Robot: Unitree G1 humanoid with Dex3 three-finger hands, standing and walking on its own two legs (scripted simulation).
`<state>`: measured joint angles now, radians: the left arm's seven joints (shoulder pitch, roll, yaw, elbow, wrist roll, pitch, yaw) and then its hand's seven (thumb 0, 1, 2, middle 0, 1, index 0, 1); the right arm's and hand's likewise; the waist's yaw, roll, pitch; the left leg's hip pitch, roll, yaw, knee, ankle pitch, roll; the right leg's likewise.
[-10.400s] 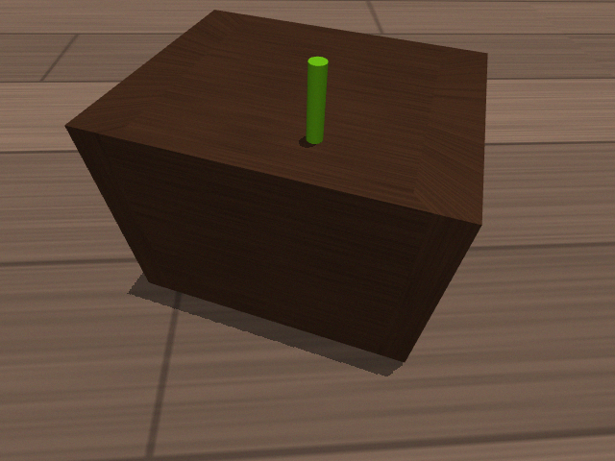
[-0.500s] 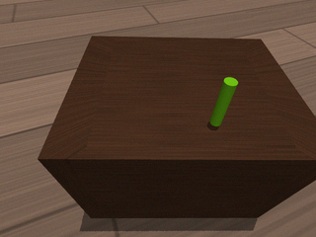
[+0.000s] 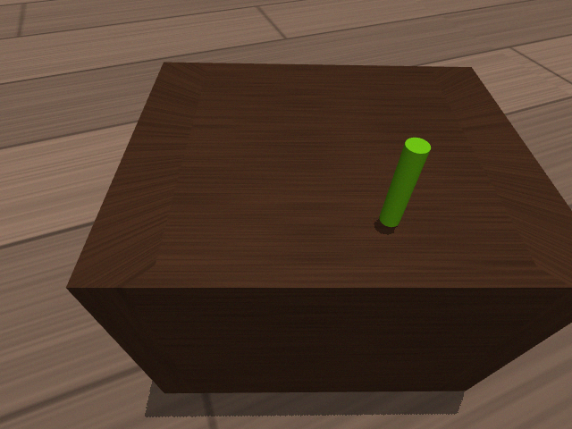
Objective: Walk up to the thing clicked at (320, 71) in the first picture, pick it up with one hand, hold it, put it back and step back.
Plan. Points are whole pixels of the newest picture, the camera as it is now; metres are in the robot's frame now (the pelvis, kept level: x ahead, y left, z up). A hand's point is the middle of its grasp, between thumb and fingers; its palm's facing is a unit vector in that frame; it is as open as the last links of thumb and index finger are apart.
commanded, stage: stand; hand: right
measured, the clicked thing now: (402, 186) +0.52 -0.20 +0.01
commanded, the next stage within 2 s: rise first in 0.66 s
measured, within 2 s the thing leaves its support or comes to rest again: neither
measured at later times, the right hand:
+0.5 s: hand out of the picture +0.08 -0.25 -0.16, palm faces -0.03 +0.94 -0.34, open 7.4 cm
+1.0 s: hand (453, 420) +0.17 -0.25 -0.13, palm faces +0.22 +0.93 -0.30, open 11.0 cm
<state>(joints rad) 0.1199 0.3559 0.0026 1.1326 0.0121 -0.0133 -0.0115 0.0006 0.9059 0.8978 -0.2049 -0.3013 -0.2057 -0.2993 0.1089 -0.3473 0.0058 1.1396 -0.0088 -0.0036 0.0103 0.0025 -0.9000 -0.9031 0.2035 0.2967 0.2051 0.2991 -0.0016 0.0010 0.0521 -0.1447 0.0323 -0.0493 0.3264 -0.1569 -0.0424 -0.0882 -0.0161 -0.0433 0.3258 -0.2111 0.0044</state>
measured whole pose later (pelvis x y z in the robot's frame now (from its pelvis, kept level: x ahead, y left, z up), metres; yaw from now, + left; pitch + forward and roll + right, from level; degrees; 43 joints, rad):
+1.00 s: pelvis +0.00 +0.00 -0.01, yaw -2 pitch +3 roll +0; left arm 0.04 0.28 0.10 0.90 -0.04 -0.09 0.05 0.00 0.50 0.50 -0.08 -0.11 -0.07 -0.11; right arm 0.02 -0.28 -0.13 0.86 0.05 -0.07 -0.06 0.01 -0.48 -0.50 0.10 0.11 0.10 0.11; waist -0.01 0.00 0.05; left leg -0.30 0.03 -0.02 0.46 -0.21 -0.04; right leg -0.26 -0.02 -0.01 0.47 -0.26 0.01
